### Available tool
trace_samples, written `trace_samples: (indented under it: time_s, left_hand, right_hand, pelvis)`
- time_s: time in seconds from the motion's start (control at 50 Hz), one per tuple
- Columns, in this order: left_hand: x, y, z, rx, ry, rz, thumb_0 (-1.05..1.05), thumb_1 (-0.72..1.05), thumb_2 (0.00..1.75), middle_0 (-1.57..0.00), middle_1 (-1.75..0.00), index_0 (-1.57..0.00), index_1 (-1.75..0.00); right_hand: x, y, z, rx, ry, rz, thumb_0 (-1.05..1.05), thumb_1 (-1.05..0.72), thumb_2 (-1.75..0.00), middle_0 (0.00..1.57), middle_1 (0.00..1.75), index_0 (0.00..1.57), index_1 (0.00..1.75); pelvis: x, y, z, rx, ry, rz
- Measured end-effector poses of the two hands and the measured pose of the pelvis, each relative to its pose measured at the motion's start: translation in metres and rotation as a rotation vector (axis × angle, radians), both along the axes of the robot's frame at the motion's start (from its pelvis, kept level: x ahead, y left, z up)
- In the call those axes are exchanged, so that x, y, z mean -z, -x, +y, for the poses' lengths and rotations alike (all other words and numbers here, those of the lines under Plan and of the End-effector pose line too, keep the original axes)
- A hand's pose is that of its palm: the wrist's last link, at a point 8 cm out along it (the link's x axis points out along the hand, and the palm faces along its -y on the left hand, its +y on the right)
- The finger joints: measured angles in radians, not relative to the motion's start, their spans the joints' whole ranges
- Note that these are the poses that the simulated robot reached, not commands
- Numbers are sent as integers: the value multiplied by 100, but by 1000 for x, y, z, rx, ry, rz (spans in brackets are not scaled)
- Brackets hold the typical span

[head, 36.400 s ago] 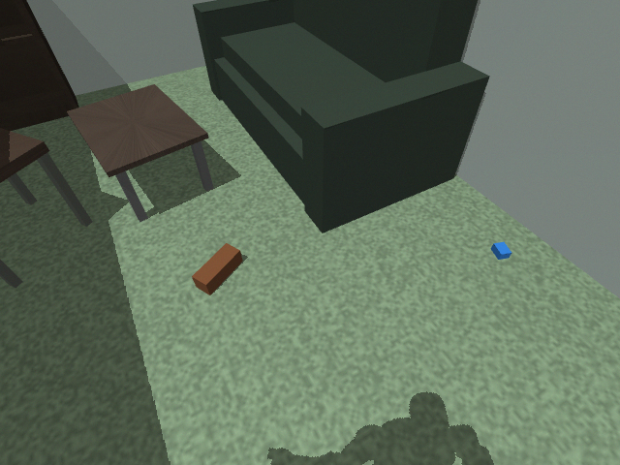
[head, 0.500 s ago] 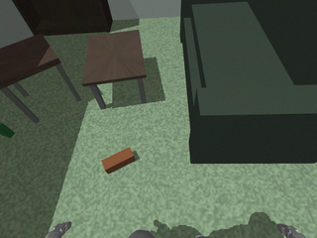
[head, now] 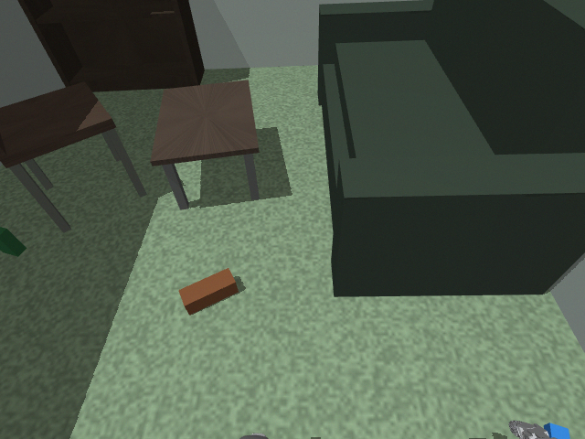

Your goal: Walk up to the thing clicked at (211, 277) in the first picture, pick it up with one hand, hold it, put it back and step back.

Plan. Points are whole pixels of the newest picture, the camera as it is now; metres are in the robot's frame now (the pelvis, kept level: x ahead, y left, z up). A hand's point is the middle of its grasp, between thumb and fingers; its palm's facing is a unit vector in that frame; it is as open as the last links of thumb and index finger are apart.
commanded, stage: walk up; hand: left
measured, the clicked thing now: (209, 291) +0.76 +0.40 -0.72
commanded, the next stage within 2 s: stand in 1.12 s
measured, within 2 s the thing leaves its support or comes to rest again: neither
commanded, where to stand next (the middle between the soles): +0.44 +0.08 m, yaw +3 degrees
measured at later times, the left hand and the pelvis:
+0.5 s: hand out of the picture +0.10 +0.27 -0.13, palm faces +0.06 -0.92 -0.39, open 7.4 cm; pelvis +0.01 +0.00 +0.01, yaw +3 degrees
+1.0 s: hand out of the picture +0.11 +0.28 -0.13, palm faces +0.11 -0.93 -0.34, open 7.4 cm; pelvis +0.03 +0.01 +0.02, yaw +5 degrees
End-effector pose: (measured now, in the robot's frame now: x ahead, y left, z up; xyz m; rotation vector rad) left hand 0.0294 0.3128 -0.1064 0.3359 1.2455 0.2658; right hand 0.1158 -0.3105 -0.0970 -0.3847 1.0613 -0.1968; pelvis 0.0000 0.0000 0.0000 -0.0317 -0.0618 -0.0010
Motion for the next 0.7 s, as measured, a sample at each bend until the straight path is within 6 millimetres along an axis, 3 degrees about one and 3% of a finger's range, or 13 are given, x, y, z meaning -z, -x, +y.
trace_samples:
  time_s: [0.06,0.12,0.22,0.32,0.46,0.58,0.7]
  left_hand:
    - [-10,12,-5,-12,-7,-2,1,90,90,-21,-30,-21,-30]
    - [-17,12,-3,-20,-14,-29,1,90,90,-21,-30,-21,-30]
    - [-16,-2,15,-23,-19,-72,1,90,90,-21,-30,-21,-30]
    - [-14,-21,22,-13,-9,-76,1,90,90,-21,-30,-21,-30]
    - [-16,-56,11,23,-14,-145,1,91,90,-20,-29,-20,-29]
    - [-19,-62,-3,15,6,-161,1,90,90,-21,-30,-21,-30]
    - [-12,-72,4,-24,32,-160,1,90,90,-21,-30,-21,-30]
  right_hand:
    - [4,20,-2,22,-33,36,1,-91,-90,21,30,20,30]
    - [9,38,0,25,-44,86,1,-91,-90,21,30,20,30]
    - [15,60,13,8,-44,175,1,-91,-90,20,30,20,30]
    - [6,69,29,22,-60,168,1,-91,-90,21,30,20,30]
    - [7,57,17,35,-59,153,1,-90,-90,21,30,20,30]
    - [9,28,12,20,-51,123,1,-91,-90,21,30,20,30]
    - [7,9,22,-16,-36,116,1,-91,-90,20,30,20,30]
  pelvis:
    - [-6,2,-1,11,-33,6]
    - [-9,4,2,-12,-35,18]
    - [-7,7,12,-53,-39,32]
    - [-12,4,15,-41,-46,28]
    - [-10,-3,2,-39,-31,19]
    - [-11,-14,3,-61,-34,18]
    - [-10,-24,12,-72,-46,23]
